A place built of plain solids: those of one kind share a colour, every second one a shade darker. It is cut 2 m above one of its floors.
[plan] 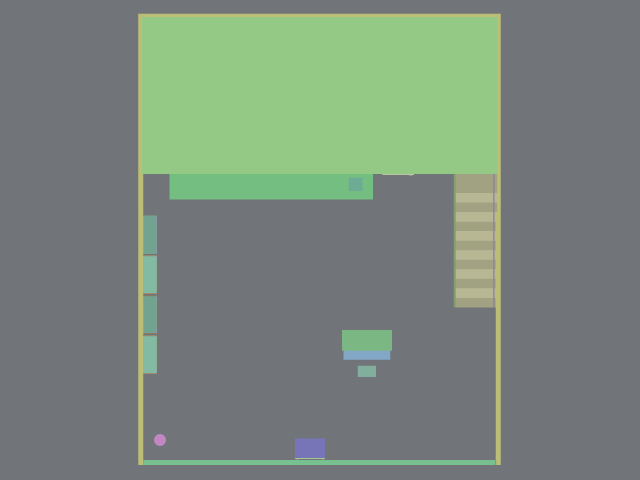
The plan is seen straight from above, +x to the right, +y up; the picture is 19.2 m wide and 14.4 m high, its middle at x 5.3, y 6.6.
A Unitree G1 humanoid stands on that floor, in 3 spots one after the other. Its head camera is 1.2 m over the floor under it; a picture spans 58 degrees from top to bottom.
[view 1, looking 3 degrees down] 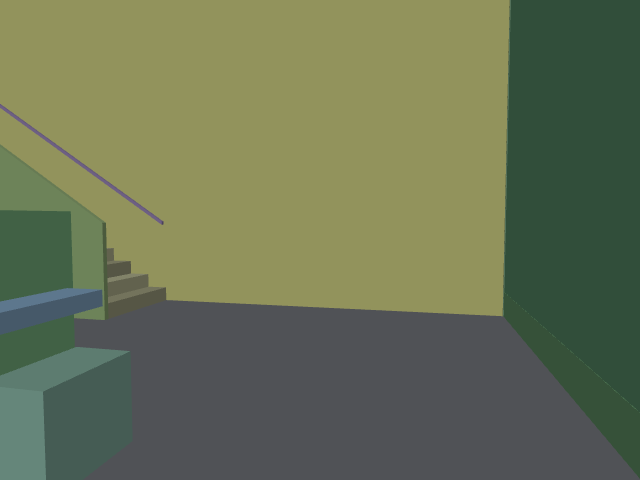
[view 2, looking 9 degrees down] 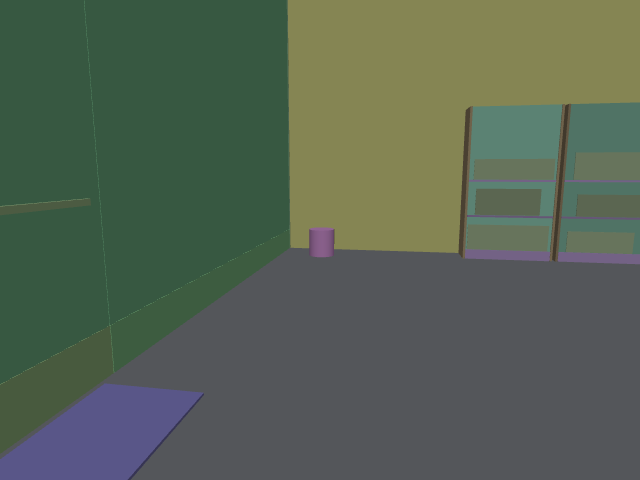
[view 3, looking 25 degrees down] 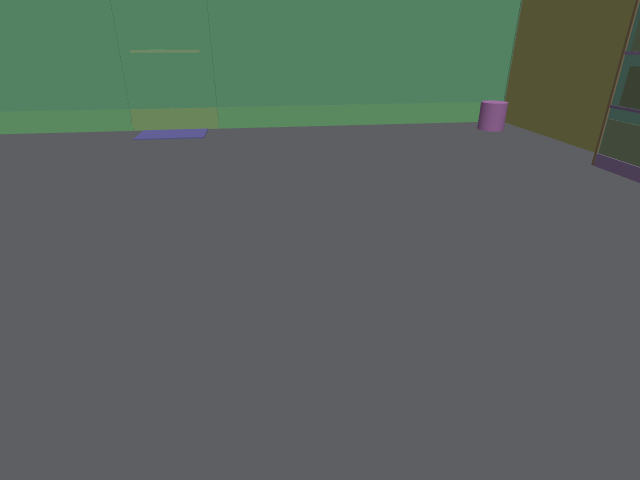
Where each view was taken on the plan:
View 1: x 5.00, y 1.00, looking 13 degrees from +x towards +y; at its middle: wall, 5.73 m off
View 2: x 6.60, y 1.65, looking -170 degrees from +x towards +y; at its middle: plant_pot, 6.09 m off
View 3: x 3.83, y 6.57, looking -98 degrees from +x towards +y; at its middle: ground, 2.84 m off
